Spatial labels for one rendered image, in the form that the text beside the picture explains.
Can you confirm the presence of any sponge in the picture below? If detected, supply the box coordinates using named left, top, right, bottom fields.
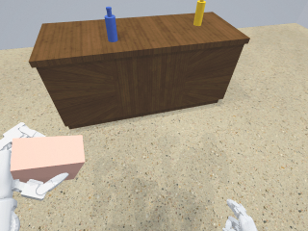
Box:
left=10, top=135, right=85, bottom=184

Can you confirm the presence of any table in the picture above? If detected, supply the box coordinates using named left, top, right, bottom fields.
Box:
left=29, top=12, right=250, bottom=130

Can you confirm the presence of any robot left forearm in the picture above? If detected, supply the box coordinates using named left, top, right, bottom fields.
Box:
left=0, top=197, right=20, bottom=231

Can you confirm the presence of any robot left hand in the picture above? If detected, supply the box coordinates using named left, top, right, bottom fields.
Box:
left=0, top=122, right=69, bottom=201

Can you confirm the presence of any robot right hand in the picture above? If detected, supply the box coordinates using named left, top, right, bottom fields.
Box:
left=222, top=198, right=258, bottom=231

